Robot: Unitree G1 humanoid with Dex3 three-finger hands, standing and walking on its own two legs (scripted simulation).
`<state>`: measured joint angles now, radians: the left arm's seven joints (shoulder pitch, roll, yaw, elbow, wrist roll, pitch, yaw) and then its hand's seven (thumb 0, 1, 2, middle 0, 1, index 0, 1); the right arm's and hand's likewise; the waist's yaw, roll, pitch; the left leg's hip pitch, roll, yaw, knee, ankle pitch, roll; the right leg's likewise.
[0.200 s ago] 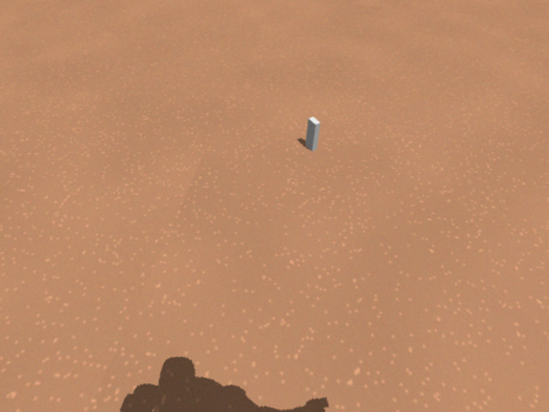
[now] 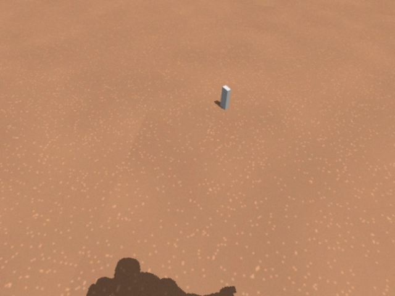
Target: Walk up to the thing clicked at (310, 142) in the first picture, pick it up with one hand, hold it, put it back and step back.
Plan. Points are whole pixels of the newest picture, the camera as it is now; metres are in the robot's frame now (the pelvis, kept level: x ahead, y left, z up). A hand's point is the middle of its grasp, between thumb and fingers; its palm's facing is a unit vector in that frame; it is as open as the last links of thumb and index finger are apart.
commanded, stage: stand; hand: left
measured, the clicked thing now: (225, 97) +1.55 -0.20 -0.69
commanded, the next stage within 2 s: walk up in 0.92 s
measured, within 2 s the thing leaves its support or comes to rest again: neither
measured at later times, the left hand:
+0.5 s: hand out of the picture +0.07 +0.26 -0.16, palm faces -0.03 -0.94 -0.33, open 7.4 cm
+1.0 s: hand out of the picture +0.08 +0.26 -0.16, palm faces -0.05 -0.94 -0.33, open 7.4 cm
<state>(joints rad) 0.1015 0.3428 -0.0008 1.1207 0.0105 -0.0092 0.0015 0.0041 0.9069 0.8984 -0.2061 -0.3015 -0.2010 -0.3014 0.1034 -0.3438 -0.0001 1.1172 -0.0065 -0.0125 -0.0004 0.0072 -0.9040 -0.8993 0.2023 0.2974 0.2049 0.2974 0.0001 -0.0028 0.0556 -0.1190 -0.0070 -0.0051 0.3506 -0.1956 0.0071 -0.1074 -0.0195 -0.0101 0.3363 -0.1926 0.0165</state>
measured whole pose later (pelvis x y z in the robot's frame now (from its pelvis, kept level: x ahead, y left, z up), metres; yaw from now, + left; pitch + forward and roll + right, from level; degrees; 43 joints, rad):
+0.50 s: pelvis +0.00 +0.01 +0.00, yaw +0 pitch -2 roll +0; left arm 0.12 0.35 0.00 1.12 0.01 -0.01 0.00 0.00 0.91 0.90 -0.21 -0.30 -0.20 -0.30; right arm 0.11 -0.34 0.00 1.12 -0.01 -0.01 0.00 0.01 -0.90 -0.90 0.20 0.30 0.21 0.30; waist 0.00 -0.01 0.06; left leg -0.12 -0.02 0.00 0.34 -0.19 0.02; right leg -0.10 -0.03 -0.01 0.32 -0.19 0.02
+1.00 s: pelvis +0.01 +0.01 +0.00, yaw -2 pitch -1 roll +0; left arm 0.17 0.37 0.04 1.07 0.03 0.01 -0.04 0.00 0.91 0.90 -0.21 -0.30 -0.20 -0.30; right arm 0.14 -0.35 -0.05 1.06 -0.03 -0.05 0.03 0.01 -0.90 -0.90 0.20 0.30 0.21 0.30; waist 0.01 -0.01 0.02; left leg -0.12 -0.01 0.04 0.38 -0.27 0.04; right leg -0.22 -0.03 0.01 0.59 -0.38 -0.01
